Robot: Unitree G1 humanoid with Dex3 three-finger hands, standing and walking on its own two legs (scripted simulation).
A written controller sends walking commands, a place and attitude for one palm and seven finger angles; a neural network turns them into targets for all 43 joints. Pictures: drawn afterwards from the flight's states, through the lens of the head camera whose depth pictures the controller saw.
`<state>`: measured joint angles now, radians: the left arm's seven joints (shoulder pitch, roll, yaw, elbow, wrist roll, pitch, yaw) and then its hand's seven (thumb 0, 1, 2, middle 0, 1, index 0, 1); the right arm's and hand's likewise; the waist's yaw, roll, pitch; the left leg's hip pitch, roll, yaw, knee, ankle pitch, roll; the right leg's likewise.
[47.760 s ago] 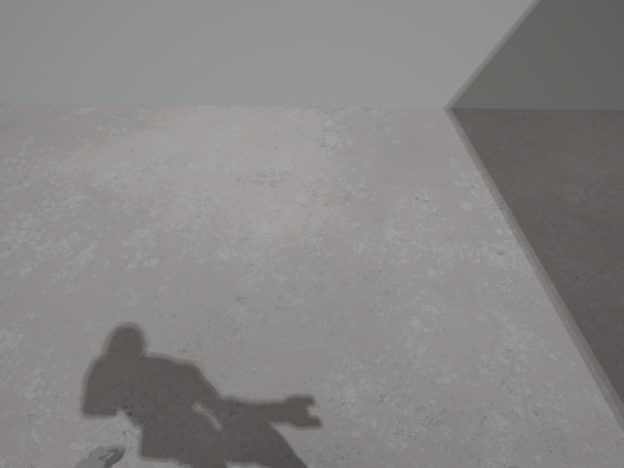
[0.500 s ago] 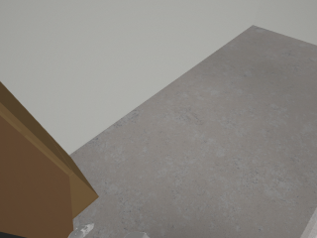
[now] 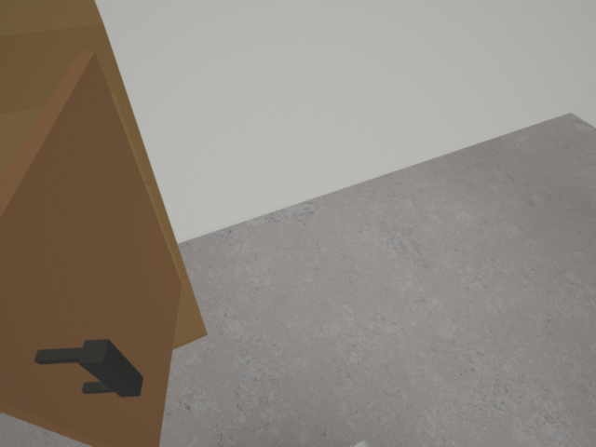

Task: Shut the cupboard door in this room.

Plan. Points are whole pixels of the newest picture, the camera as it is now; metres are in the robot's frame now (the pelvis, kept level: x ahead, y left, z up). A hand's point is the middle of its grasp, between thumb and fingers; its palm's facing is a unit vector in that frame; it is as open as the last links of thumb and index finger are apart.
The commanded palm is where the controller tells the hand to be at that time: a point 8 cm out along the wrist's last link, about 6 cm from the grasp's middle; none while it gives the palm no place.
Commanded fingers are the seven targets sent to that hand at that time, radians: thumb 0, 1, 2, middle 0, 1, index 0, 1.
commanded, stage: turn or walk to find it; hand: left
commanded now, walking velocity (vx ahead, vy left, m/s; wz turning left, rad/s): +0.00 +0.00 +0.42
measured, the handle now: (95, 372) +0.17 +0.24 +0.07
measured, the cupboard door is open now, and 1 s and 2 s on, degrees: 68 68 68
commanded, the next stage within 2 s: stand and wait in 0.86 s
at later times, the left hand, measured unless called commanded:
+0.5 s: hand out of the picture +0.01 +0.15 -0.15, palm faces +0.24 -0.93 -0.26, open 7.4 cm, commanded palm none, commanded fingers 0.00 0.90 0.90 -0.20 -0.30 -0.20 -0.30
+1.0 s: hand out of the picture -0.03 +0.23 -0.16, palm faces +0.43 -0.87 -0.24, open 7.4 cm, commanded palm none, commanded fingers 0.00 0.90 0.90 -0.20 -0.30 -0.20 -0.30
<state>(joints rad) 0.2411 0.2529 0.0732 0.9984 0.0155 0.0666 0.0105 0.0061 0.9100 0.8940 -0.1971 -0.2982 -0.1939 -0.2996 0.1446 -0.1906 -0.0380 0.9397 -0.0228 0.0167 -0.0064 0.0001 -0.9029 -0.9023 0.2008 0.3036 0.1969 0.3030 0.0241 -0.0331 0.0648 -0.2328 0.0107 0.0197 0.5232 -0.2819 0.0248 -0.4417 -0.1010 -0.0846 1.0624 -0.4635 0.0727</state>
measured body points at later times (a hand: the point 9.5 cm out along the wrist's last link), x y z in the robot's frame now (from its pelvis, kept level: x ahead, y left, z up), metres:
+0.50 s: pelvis -0.01 -0.04 +0.00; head +0.04 -0.06 +0.45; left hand +0.00 +0.20 -0.13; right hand +0.09 -0.29 -0.16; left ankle -0.07 +0.10 -0.66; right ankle +0.01 -0.15 -0.74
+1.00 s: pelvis -0.01 +0.01 +0.01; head +0.01 +0.04 +0.46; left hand -0.05 +0.28 -0.14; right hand +0.15 -0.18 -0.13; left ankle -0.07 +0.09 -0.74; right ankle +0.03 -0.14 -0.66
